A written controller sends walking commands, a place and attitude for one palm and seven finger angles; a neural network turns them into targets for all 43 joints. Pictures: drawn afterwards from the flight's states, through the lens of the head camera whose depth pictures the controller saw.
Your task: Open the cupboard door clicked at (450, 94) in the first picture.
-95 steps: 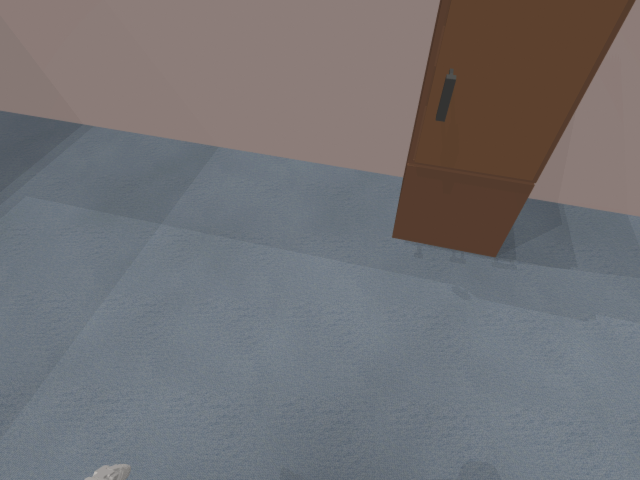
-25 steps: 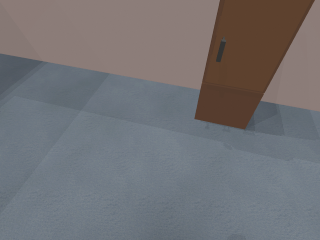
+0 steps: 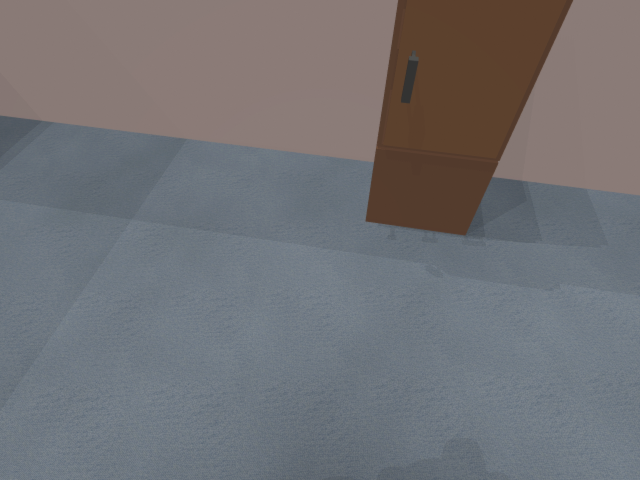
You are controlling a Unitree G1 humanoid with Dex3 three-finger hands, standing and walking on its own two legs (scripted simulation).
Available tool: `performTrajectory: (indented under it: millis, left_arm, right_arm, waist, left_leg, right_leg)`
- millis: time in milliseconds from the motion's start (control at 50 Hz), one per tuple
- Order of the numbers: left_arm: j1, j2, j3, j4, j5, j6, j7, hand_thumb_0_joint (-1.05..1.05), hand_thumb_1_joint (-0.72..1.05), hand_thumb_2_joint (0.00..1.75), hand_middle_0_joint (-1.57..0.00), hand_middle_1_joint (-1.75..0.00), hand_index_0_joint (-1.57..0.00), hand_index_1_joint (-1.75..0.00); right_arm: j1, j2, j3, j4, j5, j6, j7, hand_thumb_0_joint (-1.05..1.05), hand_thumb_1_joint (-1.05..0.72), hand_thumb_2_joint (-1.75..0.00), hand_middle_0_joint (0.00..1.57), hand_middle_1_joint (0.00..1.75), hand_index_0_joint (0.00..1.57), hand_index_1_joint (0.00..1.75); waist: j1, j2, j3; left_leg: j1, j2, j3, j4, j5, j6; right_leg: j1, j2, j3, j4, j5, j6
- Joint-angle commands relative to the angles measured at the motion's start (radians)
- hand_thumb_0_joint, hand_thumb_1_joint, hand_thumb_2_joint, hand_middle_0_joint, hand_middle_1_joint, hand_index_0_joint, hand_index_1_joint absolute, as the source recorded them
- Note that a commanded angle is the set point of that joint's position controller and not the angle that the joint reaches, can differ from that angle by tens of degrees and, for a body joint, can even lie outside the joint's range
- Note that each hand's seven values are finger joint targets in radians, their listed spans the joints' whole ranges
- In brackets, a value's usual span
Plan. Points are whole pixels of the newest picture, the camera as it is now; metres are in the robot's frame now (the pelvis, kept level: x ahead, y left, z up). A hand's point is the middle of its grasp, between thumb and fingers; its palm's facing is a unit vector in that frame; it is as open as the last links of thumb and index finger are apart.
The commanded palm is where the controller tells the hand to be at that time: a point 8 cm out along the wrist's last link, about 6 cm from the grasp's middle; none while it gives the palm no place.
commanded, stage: walk to a spot facing it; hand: left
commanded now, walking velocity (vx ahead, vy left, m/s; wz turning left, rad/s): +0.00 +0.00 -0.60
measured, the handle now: (409, 76) +1.17 -0.17 -0.08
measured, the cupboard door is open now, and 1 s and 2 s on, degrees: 0 0 0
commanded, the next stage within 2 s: turn to face it in 1.84 s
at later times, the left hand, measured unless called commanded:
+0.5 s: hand out of the picture +0.06 +0.20 -0.16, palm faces -0.16 -0.96 -0.22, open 7.4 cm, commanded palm none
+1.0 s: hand (303, 386) +0.29 +0.05 -0.17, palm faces -0.62 -0.77 -0.12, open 7.4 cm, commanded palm none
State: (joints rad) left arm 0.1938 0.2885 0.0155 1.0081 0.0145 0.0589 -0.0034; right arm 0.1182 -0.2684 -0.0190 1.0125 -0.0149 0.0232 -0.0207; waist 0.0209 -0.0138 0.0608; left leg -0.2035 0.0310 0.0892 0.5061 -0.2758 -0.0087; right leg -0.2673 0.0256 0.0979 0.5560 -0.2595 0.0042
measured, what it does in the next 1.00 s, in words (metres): steps on the spot, turning right: left foot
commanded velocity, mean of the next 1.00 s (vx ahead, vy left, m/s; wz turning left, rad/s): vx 0.20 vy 0.00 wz -0.60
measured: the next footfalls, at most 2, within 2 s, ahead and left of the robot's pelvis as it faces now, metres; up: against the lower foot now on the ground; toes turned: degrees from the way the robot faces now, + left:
left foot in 0.54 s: +0.03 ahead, +0.13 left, +0.00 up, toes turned -15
right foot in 1.06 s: +0.16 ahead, -0.21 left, +0.00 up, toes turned -45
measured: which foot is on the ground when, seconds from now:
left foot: down 0.00-0.12, up 0.14-0.52, down 0.54-1.00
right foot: down 0.00-0.54, up 0.56-1.00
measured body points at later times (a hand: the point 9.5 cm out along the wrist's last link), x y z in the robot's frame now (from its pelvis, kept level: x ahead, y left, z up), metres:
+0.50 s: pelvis -0.02 +0.01 +0.00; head +0.01 +0.01 +0.45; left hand +0.07 +0.25 -0.15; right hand +0.02 -0.27 -0.13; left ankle -0.02 +0.14 -0.71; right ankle +0.01 -0.11 -0.73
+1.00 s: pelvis +0.08 -0.02 -0.01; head +0.14 -0.03 +0.44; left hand +0.32 +0.09 -0.16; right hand -0.14 -0.13 -0.13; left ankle -0.01 +0.14 -0.73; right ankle +0.11 -0.19 -0.70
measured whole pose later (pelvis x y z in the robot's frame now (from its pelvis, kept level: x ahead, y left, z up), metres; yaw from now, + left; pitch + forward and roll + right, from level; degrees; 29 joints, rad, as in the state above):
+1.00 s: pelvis +0.08 -0.02 -0.01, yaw -34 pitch +0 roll -2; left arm 0.07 0.22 0.06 0.92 0.03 0.06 -0.07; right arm 0.52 -0.15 -0.01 1.07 -0.03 -0.05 -0.03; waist -0.06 -0.02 0.11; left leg 0.12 0.11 0.32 0.36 -0.46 -0.04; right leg -0.57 -0.05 -0.13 0.78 -0.24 -0.01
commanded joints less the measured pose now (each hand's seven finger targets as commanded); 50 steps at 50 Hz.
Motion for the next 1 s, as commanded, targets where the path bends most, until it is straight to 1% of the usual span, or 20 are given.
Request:
performTrajectory:
  millis: [0,20,60,80,100,120,180,300,420,440,480,500,520,540,600,660,740,880,920,980]
  left_arm:
    - [0.032,0.096,0.045,-0.114,0.006,-0.009,-0.002,0.0,0.9,0.9,-0.2,-0.3,-0.2,-0.3]
    - [0.053,0.086,0.05,-0.12,0.005,-0.007,-0.004,0.0,0.9,0.9,-0.2,-0.3,-0.2,-0.3]
    - [0.134,0.077,0.062,-0.114,0.008,-0.017,-0.009,0.0,0.9,0.9,-0.2,-0.3,-0.2,-0.3]
    - [0.186,0.127,0.072,-0.106,0.016,-0.031,-0.006,0.0,0.9,0.9,-0.2,-0.3,-0.2,-0.3]
    - [0.184,0.225,0.09,-0.12,0.024,-0.046,0.01,0.0,0.9,0.9,-0.2,-0.3,-0.2,-0.3]
    - [0.198,0.207,0.088,-0.128,0.006,-0.042,0.021,0.0,0.9,0.9,-0.2,-0.3,-0.2,-0.3]
    - [0.045,0.141,0.078,-0.167,0.005,-0.043,0.022,0.0,0.9,0.9,-0.2,-0.3,-0.2,-0.3]
    - [0.116,0.126,0.088,-0.147,0.006,-0.044,0.019,0.0,0.9,0.9,-0.2,-0.3,-0.2,-0.3]
    - [0.097,0.142,0.098,-0.154,0.015,-0.041,0.007,0.0,0.9,0.9,-0.2,-0.3,-0.2,-0.3]
    - [0.084,0.146,0.1,-0.161,0.015,-0.04,0.004,0.0,0.9,0.9,-0.2,-0.3,-0.2,-0.3]
    - [0.006,0.144,0.101,-0.176,0.011,-0.037,0.0,0.0,0.9,0.9,-0.2,-0.3,-0.2,-0.3]
    - [-0.013,0.103,0.092,-0.195,0.006,-0.036,-0.007,0.0,0.9,0.9,-0.2,-0.3,-0.2,-0.3]
    - [-0.027,0.028,0.08,-0.224,-0.003,-0.034,-0.02,0.0,0.9,0.9,-0.2,-0.3,-0.2,-0.3]
    - [-0.092,0.05,0.095,-0.265,0.005,-0.046,-0.029,0.0,0.9,0.9,-0.2,-0.3,-0.2,-0.3]
    - [-0.027,0.063,0.107,-0.195,0.026,-0.038,-0.054,0.0,0.9,0.9,-0.2,-0.3,-0.2,-0.3]
    - [0.007,0.016,0.089,-0.17,0.025,-0.03,-0.058,0.0,0.9,0.9,-0.2,-0.3,-0.2,-0.3]
    - [-0.058,-0.015,0.074,-0.181,0.021,-0.027,-0.057,0.0,0.9,0.9,-0.2,-0.3,-0.2,-0.3]
    - [-0.282,-0.045,0.046,-0.223,0.015,-0.038,-0.067,0.0,0.9,0.9,-0.2,-0.3,-0.2,-0.3]
    - [-0.299,-0.056,0.044,-0.224,0.015,-0.046,-0.067,0.0,0.9,0.9,-0.2,-0.3,-0.2,-0.3]
    - [-0.137,-0.014,0.058,-0.173,0.016,-0.063,-0.055,0.0,0.9,0.9,-0.2,-0.3,-0.2,-0.3]
  right_arm:
    - [-0.006,-0.195,-0.067,-0.097,0.001,-0.017,-0.009,0.0,-0.9,-0.9,0.2,0.3,0.2,0.3]
    - [-0.027,-0.191,-0.07,-0.112,0.0,-0.019,-0.009,0.0,-0.9,-0.9,0.2,0.3,0.2,0.3]
    - [-0.06,-0.179,-0.073,-0.134,-0.006,-0.015,-0.008,0.0,-0.9,-0.9,0.2,0.3,0.2,0.3]
    - [-0.053,-0.151,-0.072,-0.143,0.0,-0.005,-0.005,0.0,-0.9,-0.9,0.2,0.3,0.2,0.3]
    - [-0.025,-0.058,-0.056,-0.178,0.005,-0.002,0.0,0.0,-0.9,-0.9,0.2,0.3,0.2,0.3]
    - [-0.048,-0.097,-0.059,-0.178,0.006,0.009,-0.007,0.0,-0.9,-0.9,0.2,0.3,0.2,0.3]
    - [-0.01,-0.091,-0.064,-0.139,0.001,0.0,0.001,0.0,-0.9,-0.9,0.2,0.3,0.2,0.3]
    - [-0.011,-0.051,-0.06,-0.141,0.002,0.002,-0.005,0.0,-0.9,-0.9,0.2,0.3,0.2,0.3]
    - [0.002,-0.056,-0.055,-0.168,0.002,-0.021,0.002,0.0,-0.9,-0.9,0.2,0.3,0.2,0.3]
    - [0.02,-0.054,-0.055,-0.167,0.005,-0.028,0.003,0.0,-0.9,-0.9,0.2,0.3,0.2,0.3]
    - [0.167,-0.054,-0.056,-0.13,0.01,-0.043,-0.002,0.0,-0.9,-0.9,0.2,0.3,0.2,0.3]
    - [0.244,-0.099,-0.066,-0.111,0.008,-0.052,-0.014,0.0,-0.9,-0.9,0.2,0.3,0.2,0.3]
    - [0.283,-0.204,-0.085,-0.11,-0.009,-0.055,-0.021,0.0,-0.9,-0.9,0.2,0.3,0.2,0.3]
    - [0.253,-0.249,-0.087,-0.13,-0.007,-0.057,-0.024,0.0,-0.9,-0.9,0.2,0.3,0.2,0.3]
    - [0.131,-0.115,-0.045,-0.147,-0.008,-0.074,-0.013,0.0,-0.9,-0.9,0.2,0.3,0.2,0.3]
    - [0.202,-0.076,-0.034,-0.125,-0.003,-0.094,-0.017,0.0,-0.9,-0.9,0.2,0.3,0.2,0.3]
    - [0.33,-0.052,-0.026,-0.07,-0.001,-0.105,-0.022,0.0,-0.9,-0.9,0.2,0.3,0.2,0.3]
    - [0.456,-0.05,-0.032,0.013,-0.017,-0.102,-0.022,0.0,-0.9,-0.9,0.2,0.3,0.2,0.3]
    - [0.459,-0.049,-0.034,0.024,-0.018,-0.098,-0.021,0.0,-0.9,-0.9,0.2,0.3,0.2,0.3]
    - [0.432,-0.09,-0.049,0.024,-0.01,-0.098,-0.016,0.0,-0.9,-0.9,0.2,0.3,0.2,0.3]
  waist:
    - [-0.005,0.193,-0.065]
    - [0.007,0.21,-0.062]
    - [0.053,0.136,-0.059]
    - [0.073,-0.074,-0.071]
    - [0.046,-0.38,-0.043]
    - [0.066,-0.272,-0.073]
    - [-0.011,-0.093,-0.064]
    - [0.018,-0.105,-0.131]
    - [0.026,-0.158,-0.115]
    - [0.022,-0.167,-0.115]
    - [-0.055,-0.152,-0.126]
    - [-0.092,-0.03,-0.135]
    - [-0.118,0.299,-0.085]
    - [-0.108,0.266,0.012]
    - [-0.01,0.131,0.087]
    - [-0.01,0.141,0.051]
    - [-0.038,0.141,0.061]
    - [-0.109,0.152,0.116]
    - [-0.102,0.161,0.12]
    - [-0.023,0.175,-0.017]
  left_leg:
    - [-0.017,0.312,-0.197,-0.147,0.195,0.144]
    - [-0.047,0.34,-0.19,-0.132,0.242,0.165]
    - [-0.124,0.286,-0.088,0.043,0.257,0.105]
    - [-0.187,0.166,0.013,0.288,0.101,0.02]
    - [-0.418,-0.008,0.033,0.562,-0.303,-0.052]
    - [-0.355,0.01,-0.129,0.631,-0.292,-0.034]
    - [-0.344,0.045,-0.136,0.653,-0.119,-0.043]
    - [-0.315,0.011,-0.108,0.506,-0.109,-0.06]
    - [-0.205,-0.005,-0.086,0.248,-0.188,-0.041]
    - [-0.138,-0.022,-0.081,0.171,-0.197,-0.03]
    - [0.126,-0.038,-0.056,-0.064,-0.095,-0.009]
    - [0.339,0.035,-0.115,-0.173,-0.132,0.014]
    - [0.405,0.319,-0.463,-0.345,-0.428,0.088]
    - [0.213,0.501,-0.589,-0.407,-0.487,0.165]
    - [0.023,0.322,-0.332,-0.394,-0.326,0.092]
    - [0.098,0.24,-0.14,-0.337,-0.028,0.072]
    - [0.221,0.258,-0.055,-0.281,0.308,0.066]
    - [0.323,0.31,0.048,-0.259,0.473,0.117]
    - [0.305,0.304,0.111,-0.226,0.616,0.105]
    - [0.296,0.301,0.183,0.03,1.031,0.076]
  right_leg:
    - [-0.097,-0.02,-0.069,0.277,-0.133,0.008]
    - [-0.078,-0.046,-0.075,0.311,-0.205,0.009]
    - [0.046,-0.065,-0.08,0.134,-0.101,0.002]
    - [0.087,-0.132,0.049,-0.083,0.115,-0.023]
    - [0.111,-0.376,0.469,-0.251,0.358,-0.113]
    - [0.034,-0.369,0.486,-0.308,0.254,-0.154]
    - [0.028,-0.263,0.341,-0.253,0.18,-0.181]
    - [0.131,-0.206,0.312,-0.219,0.278,-0.172]
    - [0.054,-0.181,0.41,-0.311,-0.191,-0.189]
    - [0.009,-0.164,0.417,-0.311,-0.202,-0.184]
    - [-0.168,-0.107,0.366,-0.247,-0.282,-0.129]
    - [-0.356,-0.032,0.279,-0.131,-0.337,-0.075]
    - [-0.58,0.098,0.092,0.168,-0.353,-0.019]
    - [-0.586,0.012,-0.011,0.366,-0.278,0.014]
    - [-0.499,-0.038,-0.034,0.589,-0.044,0.029]
    - [-0.507,-0.048,-0.066,0.682,0.067,0.042]
    - [-0.581,-0.072,-0.103,0.663,0.085,0.048]
    - [-0.528,-0.096,-0.214,0.313,0.042,0.014]
    - [-0.435,-0.066,-0.251,0.21,0.029,-0.017]
    - [-0.146,0.021,-0.306,0.1,-0.025,-0.078]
